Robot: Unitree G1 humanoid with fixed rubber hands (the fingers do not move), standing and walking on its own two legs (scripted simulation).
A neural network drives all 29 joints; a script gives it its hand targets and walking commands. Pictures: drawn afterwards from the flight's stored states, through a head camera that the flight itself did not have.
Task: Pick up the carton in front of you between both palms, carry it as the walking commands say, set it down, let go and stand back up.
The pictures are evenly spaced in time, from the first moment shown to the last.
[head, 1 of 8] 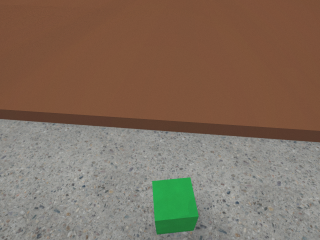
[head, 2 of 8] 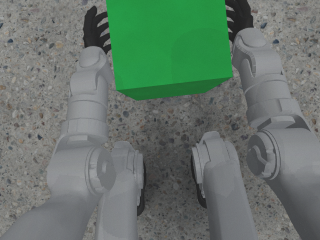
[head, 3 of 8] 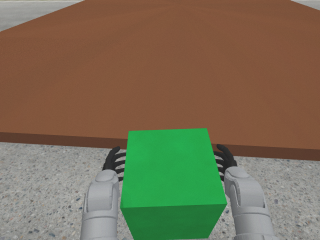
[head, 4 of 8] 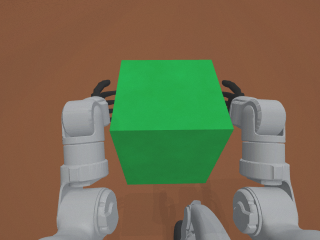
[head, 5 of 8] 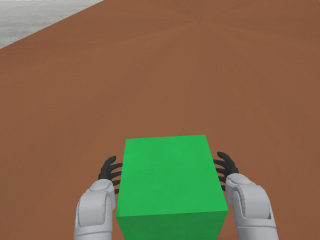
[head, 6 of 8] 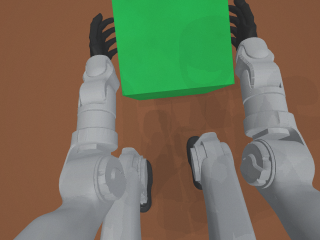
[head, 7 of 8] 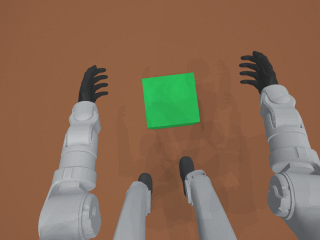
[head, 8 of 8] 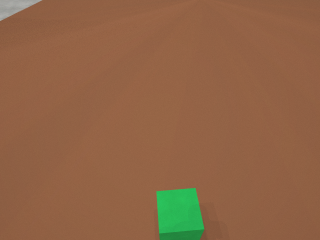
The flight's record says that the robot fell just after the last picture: no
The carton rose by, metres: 0.91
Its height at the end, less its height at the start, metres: +0.13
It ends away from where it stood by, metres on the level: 2.30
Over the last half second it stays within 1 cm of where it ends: yes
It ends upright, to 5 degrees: yes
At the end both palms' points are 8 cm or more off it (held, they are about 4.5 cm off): yes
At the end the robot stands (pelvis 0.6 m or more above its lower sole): yes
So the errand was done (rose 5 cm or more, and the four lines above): yes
